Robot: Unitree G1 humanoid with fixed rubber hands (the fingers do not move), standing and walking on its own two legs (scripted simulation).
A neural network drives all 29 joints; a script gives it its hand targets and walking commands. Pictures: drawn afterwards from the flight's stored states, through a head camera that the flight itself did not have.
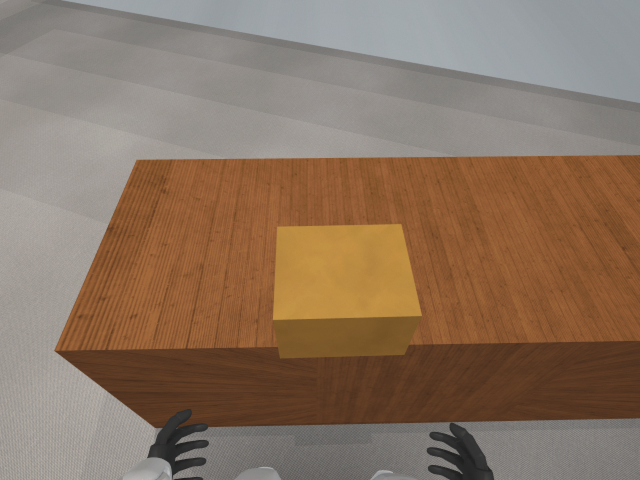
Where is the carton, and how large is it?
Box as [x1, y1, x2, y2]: [273, 224, 421, 357]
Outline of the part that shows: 400,224 277,227 273,322 280,357 404,354 421,314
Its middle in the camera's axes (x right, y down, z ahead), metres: +0.04 +0.10 +0.68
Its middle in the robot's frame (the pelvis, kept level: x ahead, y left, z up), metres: +0.44 +0.01 -0.12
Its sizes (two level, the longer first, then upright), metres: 0.222 0.182 0.147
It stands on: a pedestal, 0.56 m high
